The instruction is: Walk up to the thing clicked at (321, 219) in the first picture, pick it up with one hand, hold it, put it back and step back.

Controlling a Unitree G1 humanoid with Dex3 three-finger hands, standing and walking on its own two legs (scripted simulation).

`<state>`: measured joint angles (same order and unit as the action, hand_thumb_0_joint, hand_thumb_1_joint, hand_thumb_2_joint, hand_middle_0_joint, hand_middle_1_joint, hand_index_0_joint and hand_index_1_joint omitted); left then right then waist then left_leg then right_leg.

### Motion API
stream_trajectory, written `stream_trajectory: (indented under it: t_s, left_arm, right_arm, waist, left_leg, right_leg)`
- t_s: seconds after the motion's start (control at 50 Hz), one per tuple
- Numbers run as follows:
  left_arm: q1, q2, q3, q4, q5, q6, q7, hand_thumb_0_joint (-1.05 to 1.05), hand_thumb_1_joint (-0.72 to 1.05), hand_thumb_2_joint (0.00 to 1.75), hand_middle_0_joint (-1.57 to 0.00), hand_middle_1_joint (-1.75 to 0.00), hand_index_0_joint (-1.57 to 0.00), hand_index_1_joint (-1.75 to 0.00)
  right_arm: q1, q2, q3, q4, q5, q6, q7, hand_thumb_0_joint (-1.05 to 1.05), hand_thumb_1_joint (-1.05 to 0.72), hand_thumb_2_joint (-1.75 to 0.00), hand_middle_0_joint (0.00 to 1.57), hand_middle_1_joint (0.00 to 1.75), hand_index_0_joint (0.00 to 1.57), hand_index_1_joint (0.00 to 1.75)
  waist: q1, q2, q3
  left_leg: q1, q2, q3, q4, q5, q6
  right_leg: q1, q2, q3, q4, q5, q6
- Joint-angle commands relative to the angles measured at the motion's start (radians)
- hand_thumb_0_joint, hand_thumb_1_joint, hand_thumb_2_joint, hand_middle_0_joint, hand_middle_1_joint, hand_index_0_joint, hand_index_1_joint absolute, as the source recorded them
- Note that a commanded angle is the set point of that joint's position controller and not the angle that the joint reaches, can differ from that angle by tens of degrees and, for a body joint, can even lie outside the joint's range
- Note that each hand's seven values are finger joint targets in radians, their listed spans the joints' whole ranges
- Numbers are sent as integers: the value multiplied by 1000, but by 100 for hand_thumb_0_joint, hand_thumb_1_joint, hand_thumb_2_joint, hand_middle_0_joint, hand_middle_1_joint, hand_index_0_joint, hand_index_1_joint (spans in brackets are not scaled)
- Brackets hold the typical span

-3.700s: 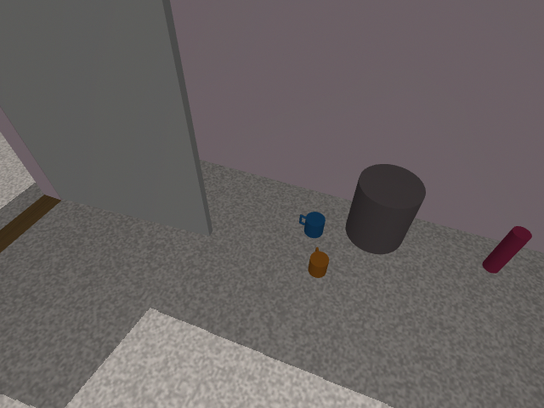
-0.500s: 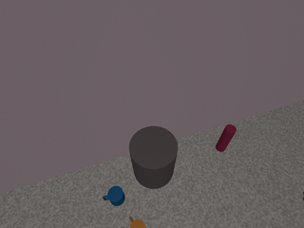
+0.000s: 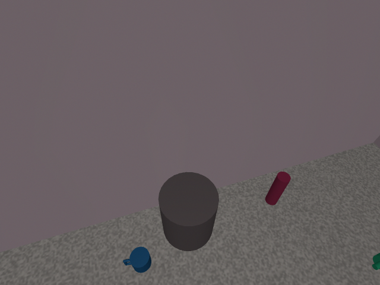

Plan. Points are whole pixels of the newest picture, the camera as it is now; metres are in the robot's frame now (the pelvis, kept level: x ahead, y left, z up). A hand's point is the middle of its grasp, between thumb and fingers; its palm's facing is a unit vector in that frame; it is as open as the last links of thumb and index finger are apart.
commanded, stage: walk up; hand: left
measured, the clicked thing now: (137, 260) +0.39 +0.26 -0.73
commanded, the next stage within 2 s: stand in 0.78 s
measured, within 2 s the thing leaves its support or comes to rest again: neither
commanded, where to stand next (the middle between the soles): +0.02 -0.02 m, yaw +2 degrees
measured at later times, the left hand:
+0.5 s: hand out of the picture +0.09 +0.26 -0.15, palm faces +0.02 -0.95 -0.32, open 7.4 cm
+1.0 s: hand out of the picture +0.10 +0.26 -0.15, palm faces +0.01 -0.94 -0.34, open 7.4 cm
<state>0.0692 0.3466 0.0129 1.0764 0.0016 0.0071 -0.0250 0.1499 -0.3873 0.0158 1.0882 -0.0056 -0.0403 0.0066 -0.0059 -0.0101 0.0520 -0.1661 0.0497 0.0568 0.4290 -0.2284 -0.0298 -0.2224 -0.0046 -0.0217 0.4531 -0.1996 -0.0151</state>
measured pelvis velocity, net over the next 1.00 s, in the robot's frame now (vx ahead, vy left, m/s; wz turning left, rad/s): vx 0.02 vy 0.01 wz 0.02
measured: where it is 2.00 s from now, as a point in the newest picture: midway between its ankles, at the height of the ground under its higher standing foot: outside the picture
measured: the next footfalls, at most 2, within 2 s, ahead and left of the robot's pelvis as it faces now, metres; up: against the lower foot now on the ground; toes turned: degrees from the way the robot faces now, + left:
none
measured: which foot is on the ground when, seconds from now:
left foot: down 0.00-1.00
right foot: down 0.00-1.00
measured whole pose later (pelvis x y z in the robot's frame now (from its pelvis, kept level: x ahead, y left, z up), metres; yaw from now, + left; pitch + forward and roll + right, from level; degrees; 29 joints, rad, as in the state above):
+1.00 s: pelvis +0.02 +0.01 +0.01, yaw +1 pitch -2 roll +0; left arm 0.07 0.34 0.01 1.15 0.01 -0.01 -0.01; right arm 0.09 -0.35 0.01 1.15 -0.01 -0.01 0.01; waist 0.00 0.01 0.05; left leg -0.08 0.04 0.05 0.30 -0.18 -0.03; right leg -0.13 -0.01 -0.04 0.32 -0.16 0.00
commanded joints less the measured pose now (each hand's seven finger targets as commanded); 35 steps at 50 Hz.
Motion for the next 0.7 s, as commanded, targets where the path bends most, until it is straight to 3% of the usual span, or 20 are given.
stream_trajectory:
  t_s: [0.0, 0.1, 0.32, 0.68]
  left_arm:
    - [-68, 208, 45, -40, -1, -27, 13, 0, 90, 90, -20, -30, -20, -30]
    - [-67, 204, 45, -13, 0, -29, 14, 0, 90, 90, -20, -30, -20, -30]
    - [-58, 201, 48, 18, 2, -24, 16, 0, 90, 90, -20, -30, -20, -30]
    - [-49, 198, 54, 18, 9, -24, 21, 0, 90, 90, -20, -30, -20, -30]
  right_arm:
    - [-47, -204, -47, -46, -2, -22, -18, 0, -90, -90, 20, 30, 20, 30]
    - [-58, -206, -49, -31, -1, -18, -20, 0, -90, -90, 20, 30, 20, 30]
    - [-89, -191, -51, -8, -2, -13, -21, 0, -90, -90, 20, 30, 20, 30]
    - [-92, -180, -55, -3, -5, -9, -22, 0, -90, -90, 20, 30, 20, 30]
  waist:
    - [6, 14, -103]
    - [1, 1, -122]
    - [5, 11, -73]
    - [3, 9, -90]
  left_leg:
    - [8, 96, -90, -100, 102, 56]
    - [47, 100, -85, -105, 151, 54]
    - [46, 100, -92, -157, 114, 47]
    - [58, 100, -86, -161, 146, 47]
  right_leg:
    - [81, -113, 130, -112, 109, -28]
    - [102, -119, 124, -128, 174, -22]
    - [90, -114, 114, -162, 118, -9]
    - [124, -121, 105, -168, 165, -6]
